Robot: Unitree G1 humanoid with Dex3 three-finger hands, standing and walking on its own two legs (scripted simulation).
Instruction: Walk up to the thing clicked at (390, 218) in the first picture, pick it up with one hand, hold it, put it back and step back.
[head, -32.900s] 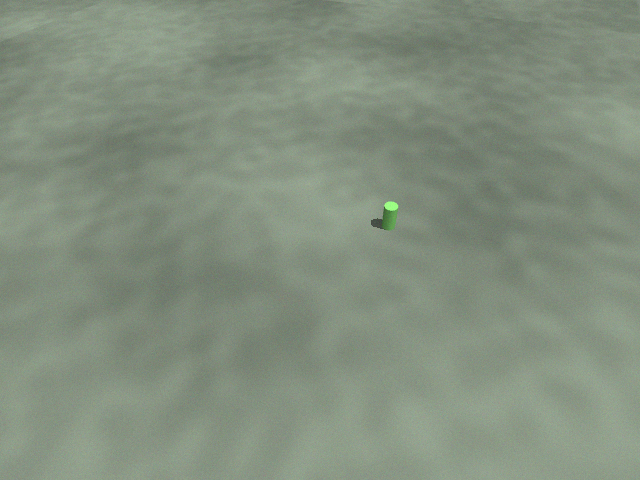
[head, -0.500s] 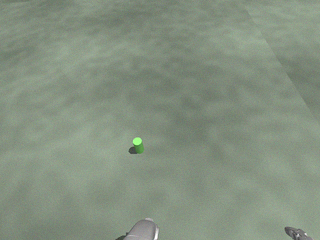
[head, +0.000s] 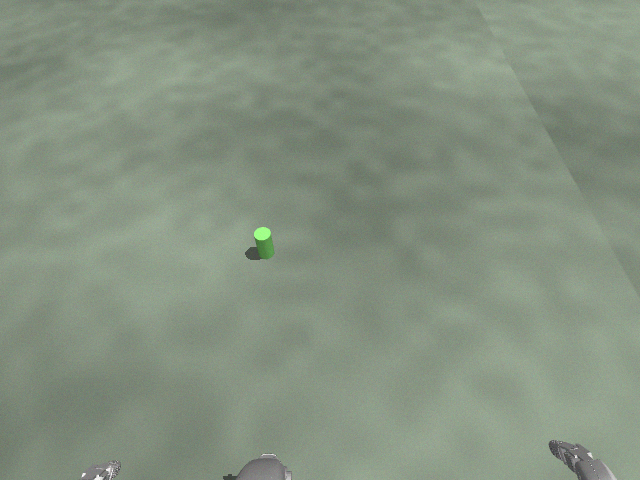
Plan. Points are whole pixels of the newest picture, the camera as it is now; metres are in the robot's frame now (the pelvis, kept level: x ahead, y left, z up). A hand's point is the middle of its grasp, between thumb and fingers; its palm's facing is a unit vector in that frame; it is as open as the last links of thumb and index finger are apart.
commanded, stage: step back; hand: left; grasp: from above
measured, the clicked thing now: (264, 243) +0.94 +0.25 -0.69
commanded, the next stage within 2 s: stand in 1.20 s
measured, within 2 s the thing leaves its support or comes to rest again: neither
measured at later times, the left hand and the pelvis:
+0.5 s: hand out of the picture -0.07 +0.28 -0.13, palm faces +0.09 -0.91 -0.41, open 7.4 cm; pelvis -0.08 +0.00 +0.01, yaw +5 degrees
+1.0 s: hand out of the picture +0.01 +0.28 -0.15, palm faces +0.08 -0.93 -0.36, open 7.4 cm; pelvis -0.04 +0.01 +0.01, yaw +4 degrees
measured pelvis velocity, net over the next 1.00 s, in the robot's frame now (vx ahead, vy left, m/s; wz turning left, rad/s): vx -0.04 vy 0.01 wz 0.08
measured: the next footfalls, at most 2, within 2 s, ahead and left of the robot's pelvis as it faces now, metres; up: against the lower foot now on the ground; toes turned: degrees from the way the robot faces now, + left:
right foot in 0.02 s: +0.00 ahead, -0.12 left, +0.00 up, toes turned +4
left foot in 0.36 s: -0.05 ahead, +0.13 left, +0.00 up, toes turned +4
